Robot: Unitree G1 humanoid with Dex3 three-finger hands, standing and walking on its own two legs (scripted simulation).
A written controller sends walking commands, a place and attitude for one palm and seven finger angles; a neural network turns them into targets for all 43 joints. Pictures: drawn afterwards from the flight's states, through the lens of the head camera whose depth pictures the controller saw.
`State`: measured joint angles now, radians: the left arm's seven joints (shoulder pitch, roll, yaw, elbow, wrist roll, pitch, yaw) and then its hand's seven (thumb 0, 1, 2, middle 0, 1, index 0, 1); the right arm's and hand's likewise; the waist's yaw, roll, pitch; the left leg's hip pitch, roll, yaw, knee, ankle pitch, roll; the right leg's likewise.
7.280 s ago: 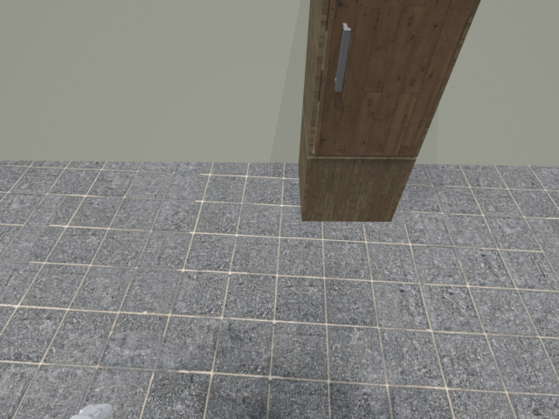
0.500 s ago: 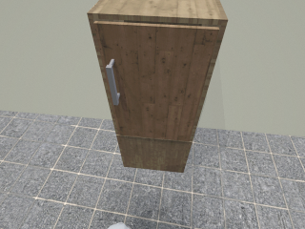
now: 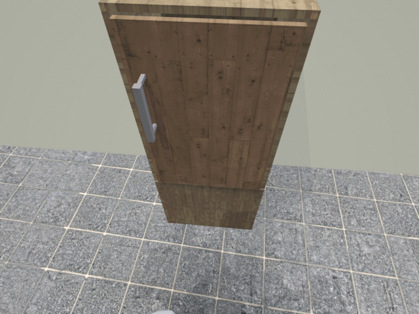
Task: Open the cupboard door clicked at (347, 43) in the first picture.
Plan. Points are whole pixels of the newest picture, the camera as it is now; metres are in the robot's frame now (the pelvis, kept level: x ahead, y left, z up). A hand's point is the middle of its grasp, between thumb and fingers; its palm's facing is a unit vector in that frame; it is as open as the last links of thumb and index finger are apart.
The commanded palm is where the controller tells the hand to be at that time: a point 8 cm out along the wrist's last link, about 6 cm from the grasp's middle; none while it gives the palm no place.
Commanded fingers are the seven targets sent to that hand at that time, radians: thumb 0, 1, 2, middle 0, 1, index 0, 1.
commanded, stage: come to a stop and stand still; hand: left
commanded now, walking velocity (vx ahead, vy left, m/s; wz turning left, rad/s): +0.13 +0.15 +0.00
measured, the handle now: (147, 110) +0.56 +0.21 +0.04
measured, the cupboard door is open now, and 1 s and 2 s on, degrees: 0 0 0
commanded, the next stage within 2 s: look again from close up in 0.96 s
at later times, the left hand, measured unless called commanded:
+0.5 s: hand out of the picture -0.01 +0.18 -0.16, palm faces +0.09 -0.96 -0.26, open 7.4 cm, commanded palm none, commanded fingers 0.00 0.90 0.90 -0.20 -0.30 -0.20 -0.30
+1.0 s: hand out of the picture +0.01 +0.22 -0.17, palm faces +0.02 -0.97 -0.23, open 7.4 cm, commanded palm none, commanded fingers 0.00 0.90 0.90 -0.20 -0.30 -0.20 -0.30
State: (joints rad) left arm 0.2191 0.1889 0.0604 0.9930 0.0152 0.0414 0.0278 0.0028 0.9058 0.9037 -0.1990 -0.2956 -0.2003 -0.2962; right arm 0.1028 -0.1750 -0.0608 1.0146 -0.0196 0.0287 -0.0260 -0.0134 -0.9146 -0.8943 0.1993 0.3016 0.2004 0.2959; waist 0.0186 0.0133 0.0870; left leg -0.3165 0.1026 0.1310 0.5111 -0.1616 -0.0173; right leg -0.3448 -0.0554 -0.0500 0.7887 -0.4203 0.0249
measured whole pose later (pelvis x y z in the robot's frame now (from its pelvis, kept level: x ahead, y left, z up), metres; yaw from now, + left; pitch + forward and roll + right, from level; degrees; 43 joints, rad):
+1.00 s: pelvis -0.01 +0.04 +0.00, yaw +0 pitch -1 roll +1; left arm 0.25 0.17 -0.01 1.07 0.01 0.01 0.03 0.00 0.90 0.90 -0.20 -0.30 -0.20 -0.30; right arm 0.29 -0.18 0.02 1.04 -0.01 -0.02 -0.02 0.00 -0.92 -0.89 0.20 0.30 0.20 0.30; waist 0.01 0.01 0.05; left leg -0.11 -0.03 0.12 0.46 -0.33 0.05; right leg -0.25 -0.12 -0.02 0.50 -0.23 0.06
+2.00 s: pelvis -0.05 -0.03 -0.05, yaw +2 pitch +10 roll +2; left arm 0.26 0.22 0.23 0.28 -0.29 -0.57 -0.44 0.00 0.70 0.82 -0.21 -0.43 -0.22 -0.43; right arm 0.15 -0.29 -0.06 0.54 0.03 -0.31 -0.01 0.01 -0.90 -0.89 0.20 0.30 0.20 0.30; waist 0.01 -0.03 -0.11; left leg -0.65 0.05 0.05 0.97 -0.49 -0.04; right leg -0.77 -0.08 -0.06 0.99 -0.40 -0.02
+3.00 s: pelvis -0.04 +0.01 -0.04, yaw +4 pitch +8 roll -2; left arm 0.06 0.39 0.38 0.26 -0.34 -0.22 -0.50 -0.01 -0.44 0.33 -0.30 -1.15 -0.30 -1.15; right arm 0.25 -0.27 0.06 0.53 0.04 -0.26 -0.07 0.01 -0.90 -0.89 0.20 0.30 0.20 0.30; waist 0.01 0.02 -0.06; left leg -0.56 0.04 0.01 0.92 -0.49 0.00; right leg -0.61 -0.06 -0.09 0.84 -0.35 0.02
